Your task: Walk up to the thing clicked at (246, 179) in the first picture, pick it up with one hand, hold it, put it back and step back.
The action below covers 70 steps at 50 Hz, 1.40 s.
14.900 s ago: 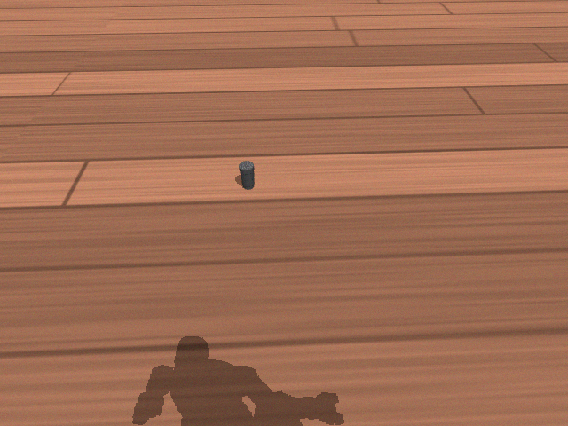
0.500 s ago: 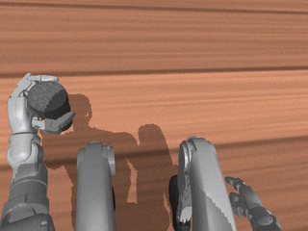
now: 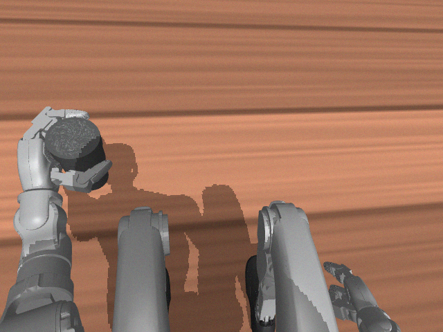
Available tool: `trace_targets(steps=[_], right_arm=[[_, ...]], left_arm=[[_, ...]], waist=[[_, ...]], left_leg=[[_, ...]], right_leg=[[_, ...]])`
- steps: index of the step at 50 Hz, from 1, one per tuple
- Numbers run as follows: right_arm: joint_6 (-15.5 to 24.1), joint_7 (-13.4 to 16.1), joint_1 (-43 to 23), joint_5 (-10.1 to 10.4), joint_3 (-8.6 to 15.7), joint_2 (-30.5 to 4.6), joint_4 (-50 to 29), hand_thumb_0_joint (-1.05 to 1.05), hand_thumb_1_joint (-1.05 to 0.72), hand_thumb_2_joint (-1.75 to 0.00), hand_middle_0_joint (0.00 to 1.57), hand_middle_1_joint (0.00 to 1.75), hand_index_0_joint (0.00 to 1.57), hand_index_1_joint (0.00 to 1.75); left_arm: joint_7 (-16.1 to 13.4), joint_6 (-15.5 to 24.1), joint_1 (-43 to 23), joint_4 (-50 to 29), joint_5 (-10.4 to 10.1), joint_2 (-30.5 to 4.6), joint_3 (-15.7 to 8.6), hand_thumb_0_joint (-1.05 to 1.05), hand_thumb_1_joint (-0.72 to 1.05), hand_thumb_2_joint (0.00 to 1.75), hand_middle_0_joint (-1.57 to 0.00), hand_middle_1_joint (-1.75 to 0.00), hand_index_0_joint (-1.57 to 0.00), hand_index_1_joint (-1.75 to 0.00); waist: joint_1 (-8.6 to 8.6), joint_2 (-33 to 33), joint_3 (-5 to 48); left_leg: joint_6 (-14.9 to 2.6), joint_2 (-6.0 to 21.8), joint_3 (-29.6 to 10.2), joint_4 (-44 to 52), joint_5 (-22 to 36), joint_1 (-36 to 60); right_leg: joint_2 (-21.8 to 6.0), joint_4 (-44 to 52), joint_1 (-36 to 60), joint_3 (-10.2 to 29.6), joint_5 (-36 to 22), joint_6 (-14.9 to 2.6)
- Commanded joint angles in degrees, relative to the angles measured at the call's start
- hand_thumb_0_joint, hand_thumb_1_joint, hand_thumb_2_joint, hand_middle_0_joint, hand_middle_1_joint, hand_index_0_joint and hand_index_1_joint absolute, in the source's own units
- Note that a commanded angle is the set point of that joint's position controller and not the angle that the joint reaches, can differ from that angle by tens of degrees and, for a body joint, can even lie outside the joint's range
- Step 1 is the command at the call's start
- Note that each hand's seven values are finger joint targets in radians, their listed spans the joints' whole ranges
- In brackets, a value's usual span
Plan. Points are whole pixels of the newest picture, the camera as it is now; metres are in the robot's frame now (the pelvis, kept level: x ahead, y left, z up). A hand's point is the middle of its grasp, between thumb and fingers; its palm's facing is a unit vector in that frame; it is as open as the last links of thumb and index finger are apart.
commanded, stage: lift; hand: left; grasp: from the side
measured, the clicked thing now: (83, 159) +0.41 +0.24 -0.05
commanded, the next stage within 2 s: none
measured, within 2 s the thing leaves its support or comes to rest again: neither
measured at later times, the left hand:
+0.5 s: hand (76, 150) +0.40 +0.23 +0.01, palm faces +0.13 -0.99 -0.04, open 10.2 cm
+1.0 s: hand (11, 79) +0.39 +0.21 +0.19, palm faces +0.16 -0.99 -0.05, open 10.2 cm
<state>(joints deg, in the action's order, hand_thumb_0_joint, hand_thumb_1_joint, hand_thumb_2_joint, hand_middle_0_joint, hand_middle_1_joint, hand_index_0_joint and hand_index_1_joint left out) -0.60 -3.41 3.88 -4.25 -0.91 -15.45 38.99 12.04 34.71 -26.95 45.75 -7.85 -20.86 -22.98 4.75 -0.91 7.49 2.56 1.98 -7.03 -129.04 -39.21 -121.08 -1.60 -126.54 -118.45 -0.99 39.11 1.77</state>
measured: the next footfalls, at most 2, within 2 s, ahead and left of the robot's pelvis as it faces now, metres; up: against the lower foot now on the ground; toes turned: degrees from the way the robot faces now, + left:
none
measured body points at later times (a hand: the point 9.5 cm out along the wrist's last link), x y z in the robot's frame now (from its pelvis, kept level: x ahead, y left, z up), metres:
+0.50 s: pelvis +0.00 +0.00 +0.03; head +0.18 +0.03 +0.44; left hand +0.38 +0.28 +0.02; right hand +0.16 -0.26 -0.09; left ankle +0.09 +0.14 -0.35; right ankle +0.10 -0.13 -0.35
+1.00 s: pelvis +0.03 +0.00 +0.17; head +0.18 +0.02 +0.60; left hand +0.38 +0.27 +0.20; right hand +0.21 -0.24 +0.05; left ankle +0.09 +0.14 -0.35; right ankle +0.10 -0.13 -0.35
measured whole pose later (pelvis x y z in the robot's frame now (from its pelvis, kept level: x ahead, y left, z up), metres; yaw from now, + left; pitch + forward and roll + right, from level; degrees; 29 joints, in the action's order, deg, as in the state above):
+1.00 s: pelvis +0.03 +0.00 +0.17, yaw +2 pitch +29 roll -3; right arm 1.5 1.7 6.8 1.8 0.5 -13.4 34.7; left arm 4.7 18.0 -9.7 16.6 -11.3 -14.8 -13.0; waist 1.7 1.6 10.5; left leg 1.9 3.3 -3.9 -97.3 -37.2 -88.9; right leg -2.2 -95.3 -86.8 -1.7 37.0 1.5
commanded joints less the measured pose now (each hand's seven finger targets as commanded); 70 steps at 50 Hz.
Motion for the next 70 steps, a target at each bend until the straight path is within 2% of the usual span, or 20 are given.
trace_targets(steps=[1, 9, 16, 18, 21, 25, 32, 36, 37, 39, 40, 41, 49, 51, 53, 55, 57, 65, 69, 70], right_arm=[[1.48, 0.82, 5.62, -0.08, 3.87, -11.48, -3.50, 0.00, -0.89, -0.90, 0.20, 0.30, 0.20, 0.30], [1.48, 0.99, 5.50, 0.29, 4.11, -11.80, -3.92, 0.00, -0.93, -0.90, 0.20, 0.30, 0.20, 0.30], [1.86, 1.71, 5.86, 1.59, 4.41, -11.64, -5.23, 0.00, -0.92, -0.90, 0.20, 0.30, 0.20, 0.30], [2.09, 2.03, 6.21, 1.81, 4.56, -11.21, -5.43, 0.00, -0.92, -0.90, 0.20, 0.30, 0.20, 0.30], [2.62, 2.30, 5.04, 2.47, 4.65, -10.86, -6.69, 0.00, -0.92, -0.90, 0.20, 0.30, 0.20, 0.30], [3.06, 2.85, 5.08, 3.13, 4.77, -10.63, -8.06, 0.00, -0.91, -0.90, 0.20, 0.30, 0.20, 0.30], [3.60, 3.88, 5.77, 4.25, 5.05, -9.42, -9.29, 0.00, -0.90, -0.90, 0.20, 0.30, 0.20, 0.30], [3.84, 4.52, 5.78, 4.92, 5.32, -9.05, -9.13, 0.00, -0.89, -0.90, 0.20, 0.30, 0.20, 0.30], [3.72, 4.66, 5.59, 4.97, 5.36, -8.85, -9.51, 0.00, -0.90, -0.90, 0.20, 0.30, 0.20, 0.30], [3.62, 5.00, 5.76, 5.32, 5.43, -8.99, -9.49, 0.00, -0.89, -0.89, 0.20, 0.30, 0.20, 0.30], [3.61, 5.06, 5.76, 5.46, 5.35, -8.67, -9.69, 0.00, -0.89, -0.89, 0.20, 0.30, 0.20, 0.30], [3.66, 5.16, 6.13, 5.68, 5.36, -8.40, -9.90, 0.00, -0.89, -0.89, 0.20, 0.30, 0.20, 0.30], [4.47, 6.17, 6.64, 6.13, 4.54, -6.44, -10.00, 0.00, -0.90, -0.90, 0.20, 0.30, 0.20, 0.30], [4.74, 6.24, 6.92, 6.15, 4.54, -6.20, -9.84, 0.00, -0.89, -0.89, 0.20, 0.30, 0.20, 0.30], [4.82, 6.45, 7.43, 5.90, 4.28, -5.81, -9.76, 0.00, -0.89, -0.89, 0.20, 0.30, 0.20, 0.30], [5.38, 6.57, 7.34, 5.81, 4.18, -5.72, -9.18, 0.00, -0.89, -0.89, 0.20, 0.30, 0.20, 0.30], [5.70, 6.53, 7.77, 5.79, 4.23, -6.10, -8.84, 0.00, -0.89, -0.89, 0.20, 0.30, 0.20, 0.30], [6.01, 5.95, 8.50, 5.51, 3.80, -5.61, -8.40, 0.00, -0.89, -0.90, 0.20, 0.30, 0.20, 0.30], [5.91, 5.79, 8.55, 5.56, 3.83, -5.62, -8.55, 0.00, -0.90, -0.90, 0.20, 0.30, 0.20, 0.30], [5.80, 5.77, 8.20, 5.59, 3.76, -5.82, -8.54, 0.00, -0.89, -0.90, 0.20, 0.30, 0.20, 0.30]], left_arm=[[0.41, 5.81, -18.49, -14.87, -1.97, -11.59, -2.28, 0.00, 0.12, 1.30, -1.23, -1.37, -1.22, -1.40], [0.61, 5.73, -16.26, -15.17, -2.25, -13.55, -4.03, 0.00, 0.09, 1.19, -1.23, -1.37, -1.26, -1.37], [1.69, 3.45, -13.77, -18.64, -3.67, -11.21, -2.10, 0.00, 0.14, 1.19, -1.21, -1.36, -1.24, -1.34], [1.43, 3.08, -15.81, -23.00, -4.22, -12.84, -2.97, 0.00, 0.13, 1.19, -1.22, -1.36, -1.25, -1.35], [1.39, 1.26, -8.33, -19.23, -4.77, -8.27, -0.71, 0.00, 0.09, 1.20, -1.22, -1.36, -1.24, -1.35], [1.17, 0.86, -9.90, -29.04, -5.27, -10.53, -0.58, 0.00, 0.10, 1.19, -1.21, -1.35, -1.24, -1.34], [-1.92, -2.60, -7.69, -40.21, -5.90, -10.17, -0.36, 0.00, 0.16, 1.22, -1.21, -1.37, -1.24, -1.36], [-3.29, -5.91, -3.39, -40.21, -5.72, -7.43, 1.74, 0.00, 0.19, 1.21, -1.18, -1.35, -1.21, -1.34], [-3.41, -6.73, -1.65, -39.21, -5.21, -5.05, 4.33, 0.00, 0.17, 1.22, -1.19, -1.36, -1.22, -1.35], [-4.46, -7.80, -0.94, -42.56, -4.98, -7.13, 2.72, 0.00, 0.18, 1.21, -1.18, -1.35, -1.21, -1.33], [-4.69, -8.55, 0.61, -42.23, -4.66, -5.22, 5.02, 0.00, 0.17, 1.21, -1.17, -1.35, -1.20, -1.33], [-5.38, -8.83, -0.12, -45.28, -5.07, -6.31, 3.43, 0.00, 0.18, 1.21, -1.18, -1.35, -1.21, -1.34], [-8.07, -12.02, 7.48, -44.41, -4.49, -2.78, 6.49, 0.00, 0.13, 1.20, -1.16, -1.34, -1.19, -1.33], [-8.68, -11.94, 8.26, -45.34, -4.28, -4.07, 5.11, 0.00, 0.14, 1.20, -1.16, -1.33, -1.18, -1.32], [-8.78, -11.30, 4.96, -48.89, -3.94, -4.00, 6.78, 0.00, 0.17, 1.20, -1.15, -1.33, -1.18, -1.32], [-8.50, -11.61, 6.47, -44.43, -3.74, -1.63, 8.98, 0.00, 0.19, 1.21, -1.16, -1.33, -1.19, -1.32], [-8.33, -10.83, 5.85, -43.65, -4.16, -2.39, 7.60, 0.00, 0.21, 1.21, -1.18, -1.33, -1.20, -1.32], [-7.30, -9.88, 3.70, -41.48, -3.83, -1.20, 9.99, 0.00, 0.21, 1.20, -1.19, -1.33, -1.21, -1.32], [-7.01, -9.80, 5.32, -41.74, -3.98, -2.22, 8.75, 0.00, 0.18, 1.22, -1.22, -1.35, -1.24, -1.35], [-6.79, -10.07, 6.76, -38.62, -3.83, -0.80, 10.11, 0.00, 0.18, 1.22, -1.23, -1.35, -1.24, -1.35]], waist=[[-0.25, 10.06, 36.70], [-1.72, 10.09, 38.11], [-1.33, 9.69, 37.83], [-1.77, 8.79, 39.26], [-1.24, 5.88, 35.56], [-1.77, 8.48, 38.15], [-2.65, 9.67, 39.96], [-2.61, 7.66, 39.08], [-1.85, 7.81, 38.48], [-3.39, 8.55, 38.76], [-2.70, 8.36, 38.25], [-3.12, 7.14, 38.48], [-2.41, 4.00, 32.99], [-3.50, 4.58, 32.19], [-2.97, 6.53, 31.83], [-2.09, 6.63, 27.94], [-2.64, 6.28, 26.62], [-2.54, 6.96, 23.63], [-3.81, 6.61, 22.31], [-3.02, 5.80, 21.03]], left_leg=[[-3.20, -1.41, 4.85, 16.33, 6.41, 26.20], [-3.23, -1.54, 5.04, 18.01, 5.58, 27.47], [-3.32, -1.62, 4.83, 20.30, 6.36, 28.89], [-3.63, -1.58, 5.38, 20.33, 5.74, 28.81], [-3.94, -1.52, 5.15, 21.90, 3.84, 27.86], [-3.79, -1.32, 4.78, 24.78, 3.43, 31.19], [-3.48, -1.16, 4.27, 30.61, 4.98, 38.38], [-3.56, -1.08, 4.33, 33.06, 8.29, 42.30], [-3.54, -1.17, 4.18, 34.38, 8.51, 43.72], [-3.25, -1.05, 3.49, 37.16, 9.27, 47.79], [-3.20, -0.97, 3.41, 38.03, 10.39, 49.13], [-3.33, -1.10, 3.46, 39.13, 10.42, 49.28], [-3.70, -1.03, 4.06, 46.78, 17.47, 56.63], [-3.45, -1.09, 4.10, 49.54, 17.40, 59.47], [-3.15, -1.06, 3.88, 52.43, 17.52, 63.64], [-3.01, -0.80, 3.63, 54.43, 17.35, 65.14], [-2.81, -0.59, 3.20, 55.99, 19.47, 67.20], [-2.41, -0.70, 3.40, 63.94, 19.27, 74.92], [-2.29, -0.75, 3.72, 67.17, 20.64, 78.21], [-2.28, -0.65, 3.67, 68.05, 20.78, 78.75]], right_leg=[[2.05, 14.02, 18.11, -3.69, -8.15, -3.97], [1.98, 15.03, 19.35, -3.57, -7.05, -4.02], [1.81, 17.43, 20.64, -3.10, -7.96, -4.18], [1.81, 19.46, 23.27, -2.07, -7.49, -3.91], [1.75, 21.79, 23.47, -1.83, -5.40, -3.67], [1.68, 23.56, 25.72, -1.42, -5.15, -3.94], [1.54, 29.31, 31.03, -0.52, -6.69, -3.79], [1.44, 33.07, 34.75, -0.17, -9.75, -3.50], [1.40, 34.11, 35.17, -0.47, -10.17, -3.54], [1.35, 35.55, 37.04, -0.94, -10.84, -3.72], [1.34, 36.39, 37.97, -1.13, -11.70, -3.64], [1.37, 37.96, 40.98, -1.14, -11.96, -3.44], [1.54, 47.20, 53.21, -0.67, -19.56, -2.60], [1.69, 49.22, 55.28, -0.79, -19.26, -2.76], [1.80, 51.50, 56.86, -0.87, -19.26, -2.91], [1.91, 53.29, 56.51, -1.06, -19.18, -2.95], [1.93, 54.27, 58.01, -1.47, -20.72, -2.98], [1.63, 61.71, 65.09, -1.63, -20.62, -2.92], [1.75, 64.70, 68.86, -1.95, -21.74, -2.84], [1.79, 65.32, 68.96, -2.18, -21.99, -2.81]])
